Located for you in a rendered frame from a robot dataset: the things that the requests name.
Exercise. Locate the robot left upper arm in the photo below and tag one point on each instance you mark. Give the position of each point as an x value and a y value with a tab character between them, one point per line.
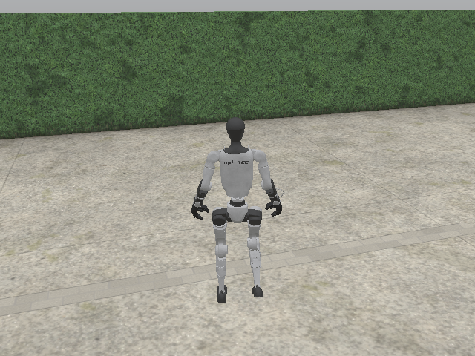
208	170

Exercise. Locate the robot left hand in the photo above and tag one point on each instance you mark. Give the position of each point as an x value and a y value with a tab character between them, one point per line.
201	209

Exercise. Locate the robot left shin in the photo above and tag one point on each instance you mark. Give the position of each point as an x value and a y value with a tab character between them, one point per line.
220	269

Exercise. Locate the robot right upper arm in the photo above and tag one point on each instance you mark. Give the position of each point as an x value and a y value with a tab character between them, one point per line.
263	167

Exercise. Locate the robot left forearm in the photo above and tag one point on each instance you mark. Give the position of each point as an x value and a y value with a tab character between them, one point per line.
200	196

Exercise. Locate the humanoid robot head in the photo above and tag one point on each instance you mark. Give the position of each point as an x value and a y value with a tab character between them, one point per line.
235	129

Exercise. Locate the robot right forearm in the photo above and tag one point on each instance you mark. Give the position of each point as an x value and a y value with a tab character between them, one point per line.
273	195

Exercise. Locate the robot right hand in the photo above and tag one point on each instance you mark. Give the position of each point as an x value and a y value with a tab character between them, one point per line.
278	208

